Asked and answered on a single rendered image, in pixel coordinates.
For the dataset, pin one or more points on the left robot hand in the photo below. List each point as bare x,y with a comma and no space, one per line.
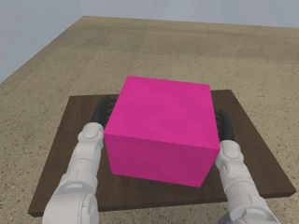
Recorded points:
101,111

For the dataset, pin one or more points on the left robot forearm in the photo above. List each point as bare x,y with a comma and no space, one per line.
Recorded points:
84,163

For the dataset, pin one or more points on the right robot forearm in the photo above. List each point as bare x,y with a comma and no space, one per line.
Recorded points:
243,198

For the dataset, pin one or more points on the carton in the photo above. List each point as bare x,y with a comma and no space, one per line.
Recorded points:
163,130

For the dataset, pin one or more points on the robot left upper arm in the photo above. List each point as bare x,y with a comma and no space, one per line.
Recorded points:
72,208

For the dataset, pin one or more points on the table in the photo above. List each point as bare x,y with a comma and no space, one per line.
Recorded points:
123,192

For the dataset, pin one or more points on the right robot hand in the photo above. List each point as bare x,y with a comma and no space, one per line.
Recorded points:
225,126

